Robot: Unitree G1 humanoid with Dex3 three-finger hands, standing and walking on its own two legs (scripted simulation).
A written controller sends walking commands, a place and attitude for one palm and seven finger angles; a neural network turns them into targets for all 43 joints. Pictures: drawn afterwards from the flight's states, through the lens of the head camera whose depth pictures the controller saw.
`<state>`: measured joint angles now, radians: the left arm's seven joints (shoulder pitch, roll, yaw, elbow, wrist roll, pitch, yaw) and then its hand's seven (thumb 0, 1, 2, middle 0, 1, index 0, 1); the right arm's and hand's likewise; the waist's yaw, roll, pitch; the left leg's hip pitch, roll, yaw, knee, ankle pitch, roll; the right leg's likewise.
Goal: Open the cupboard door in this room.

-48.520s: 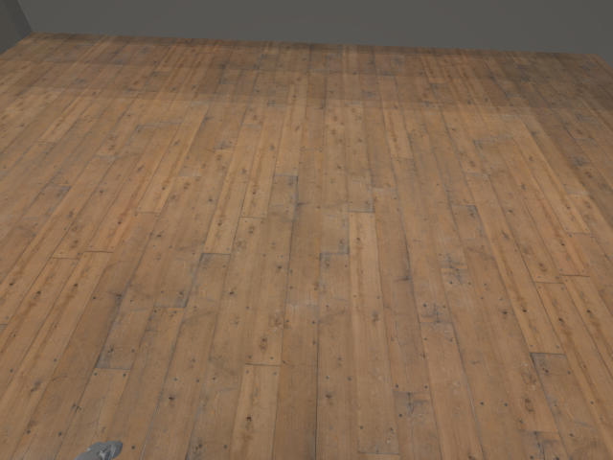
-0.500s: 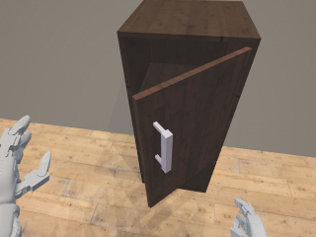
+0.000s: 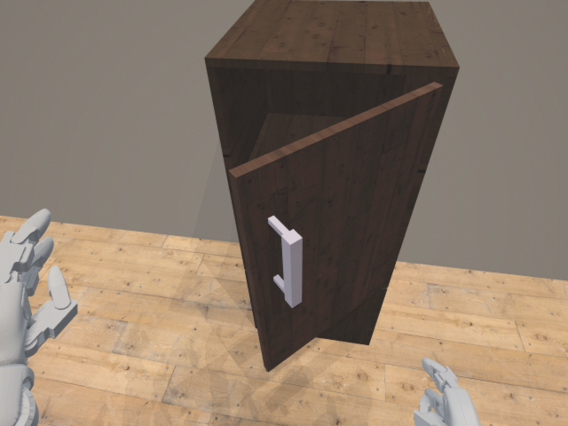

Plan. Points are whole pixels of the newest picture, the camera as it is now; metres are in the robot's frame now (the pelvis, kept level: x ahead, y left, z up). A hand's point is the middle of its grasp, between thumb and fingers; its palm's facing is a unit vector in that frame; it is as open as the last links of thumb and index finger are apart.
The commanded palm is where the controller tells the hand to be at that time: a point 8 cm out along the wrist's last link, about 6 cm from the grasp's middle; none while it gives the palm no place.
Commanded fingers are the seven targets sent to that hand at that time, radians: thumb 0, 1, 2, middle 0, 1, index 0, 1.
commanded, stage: step back with the hand held close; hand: left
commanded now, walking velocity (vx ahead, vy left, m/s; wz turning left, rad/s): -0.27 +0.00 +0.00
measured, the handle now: (284, 263) +0.34 +0.05 +0.06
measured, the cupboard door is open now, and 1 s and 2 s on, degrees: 45 45 45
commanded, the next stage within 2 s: stop stepping back and stand still in 1.18 s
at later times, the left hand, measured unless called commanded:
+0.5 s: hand (28, 350) +0.14 +0.28 +0.15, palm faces +0.38 -0.79 -0.49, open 7.4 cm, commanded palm +0.08 +0.32 +0.17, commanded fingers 0.00 0.90 0.90 -0.20 -0.30 -0.20 -0.30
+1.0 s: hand out of the picture +0.05 +0.31 +0.17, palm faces +0.47 -0.76 -0.45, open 7.4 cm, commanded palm -0.02 +0.34 +0.17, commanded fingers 0.00 0.90 0.90 -0.20 -0.30 -0.20 -0.30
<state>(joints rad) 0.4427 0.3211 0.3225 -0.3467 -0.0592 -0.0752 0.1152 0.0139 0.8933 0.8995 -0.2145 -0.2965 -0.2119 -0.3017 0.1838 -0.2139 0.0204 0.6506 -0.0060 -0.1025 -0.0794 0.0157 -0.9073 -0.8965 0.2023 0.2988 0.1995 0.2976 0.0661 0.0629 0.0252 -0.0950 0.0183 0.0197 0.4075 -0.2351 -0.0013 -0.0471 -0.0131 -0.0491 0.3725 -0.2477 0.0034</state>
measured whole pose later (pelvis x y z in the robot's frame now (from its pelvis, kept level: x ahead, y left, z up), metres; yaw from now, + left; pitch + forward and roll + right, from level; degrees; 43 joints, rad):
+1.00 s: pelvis -0.14 +0.03 -0.02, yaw +3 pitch +0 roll -5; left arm 0.53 0.46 0.46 -0.55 -0.04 -0.22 0.16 0.01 0.89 0.90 -0.22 -0.30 -0.21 -0.30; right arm 0.22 -0.17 0.00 0.63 -0.02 -0.11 -0.07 0.02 -0.91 -0.90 0.20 0.30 0.20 0.30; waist -0.01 0.02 0.02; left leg -0.47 0.02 -0.04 0.51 -0.05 0.05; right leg -0.33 0.09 0.00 0.83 -0.45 0.00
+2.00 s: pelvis -0.33 +0.04 -0.01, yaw +1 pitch -1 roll +1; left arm 0.53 0.43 0.44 -0.45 -0.02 -0.21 0.16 0.01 0.89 0.90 -0.22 -0.30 -0.21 -0.30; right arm 0.27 -0.18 0.00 0.65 -0.01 -0.16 -0.08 0.02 -0.91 -0.90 0.20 0.30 0.20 0.30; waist -0.03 -0.03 -0.02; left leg -0.23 0.03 0.06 0.56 -0.31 -0.02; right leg -0.27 0.00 -0.07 0.62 -0.35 -0.01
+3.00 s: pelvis -0.35 +0.06 +0.00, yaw +5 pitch -2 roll +0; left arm 0.27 0.12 0.01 1.16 0.01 0.00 0.03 0.01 0.92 0.90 -0.20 -0.29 -0.20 -0.30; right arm 0.30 -0.12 0.01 1.15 -0.03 0.01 -0.03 0.01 -0.91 -0.90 0.20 0.30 0.20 0.30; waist -0.01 0.02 0.03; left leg -0.17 -0.02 0.03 0.41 -0.21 0.03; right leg -0.18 0.03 -0.02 0.40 -0.19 -0.03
